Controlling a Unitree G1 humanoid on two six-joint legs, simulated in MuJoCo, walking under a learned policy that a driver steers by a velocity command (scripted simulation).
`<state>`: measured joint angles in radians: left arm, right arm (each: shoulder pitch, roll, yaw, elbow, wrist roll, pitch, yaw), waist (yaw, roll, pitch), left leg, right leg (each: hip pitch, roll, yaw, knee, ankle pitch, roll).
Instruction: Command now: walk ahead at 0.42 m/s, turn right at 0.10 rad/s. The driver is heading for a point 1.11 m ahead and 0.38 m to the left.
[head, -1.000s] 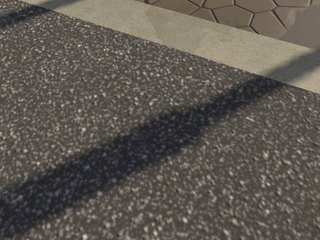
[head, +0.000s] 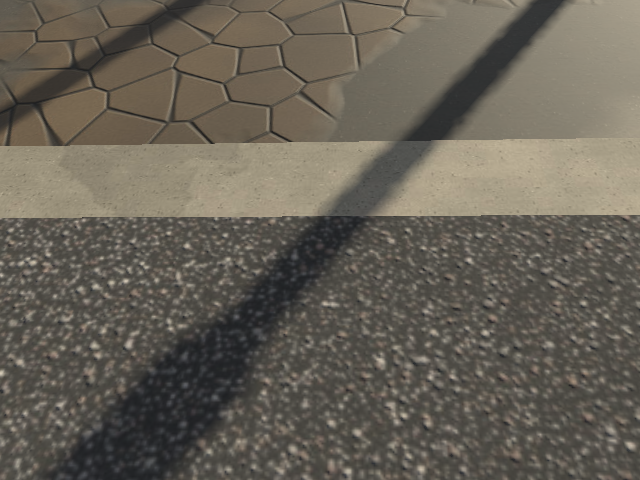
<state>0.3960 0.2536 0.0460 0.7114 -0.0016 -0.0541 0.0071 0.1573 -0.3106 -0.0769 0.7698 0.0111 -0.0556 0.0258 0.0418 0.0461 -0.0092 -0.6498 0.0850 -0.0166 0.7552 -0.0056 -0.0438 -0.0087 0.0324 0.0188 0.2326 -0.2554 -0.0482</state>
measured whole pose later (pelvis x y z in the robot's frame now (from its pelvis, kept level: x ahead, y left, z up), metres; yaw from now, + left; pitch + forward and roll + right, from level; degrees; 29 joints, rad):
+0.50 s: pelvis +0.26 +0.06 +0.00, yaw +0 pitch +1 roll +1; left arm 0.18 0.29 0.05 0.70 0.00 -0.06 0.01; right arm 0.34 -0.26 -0.04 0.84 0.00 -0.09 0.02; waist -0.05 -0.05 0.01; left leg -0.09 -0.07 0.05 0.25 -0.18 0.07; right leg -0.70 -0.14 0.05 0.88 -0.05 0.02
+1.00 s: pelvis +0.56 +0.01 +0.00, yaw +10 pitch +0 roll -2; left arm 0.30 0.26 0.07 0.82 0.02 -0.10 -0.01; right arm 0.20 -0.31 -0.07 0.75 0.03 -0.02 0.00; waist 0.04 0.05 0.03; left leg -0.68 0.11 -0.06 1.01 -0.14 -0.01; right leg -0.09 0.02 -0.17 0.28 -0.20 -0.03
